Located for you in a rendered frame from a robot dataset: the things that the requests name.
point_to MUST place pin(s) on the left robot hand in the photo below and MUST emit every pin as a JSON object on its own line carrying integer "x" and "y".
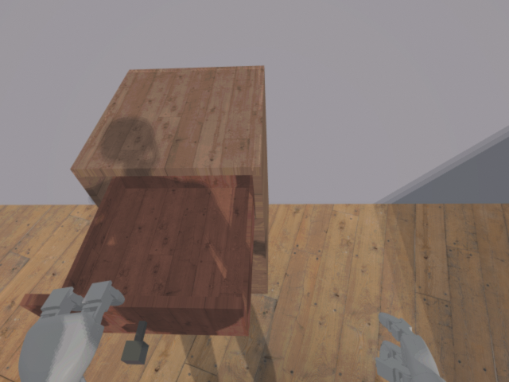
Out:
{"x": 60, "y": 346}

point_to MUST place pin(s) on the handle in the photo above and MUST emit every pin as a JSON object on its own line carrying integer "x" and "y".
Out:
{"x": 135, "y": 351}

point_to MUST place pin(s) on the drawer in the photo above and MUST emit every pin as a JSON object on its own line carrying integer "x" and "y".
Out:
{"x": 178, "y": 248}

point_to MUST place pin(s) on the right robot hand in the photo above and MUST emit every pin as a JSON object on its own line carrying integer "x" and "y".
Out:
{"x": 397, "y": 364}

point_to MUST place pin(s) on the cabinet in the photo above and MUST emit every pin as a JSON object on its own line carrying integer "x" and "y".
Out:
{"x": 185, "y": 122}

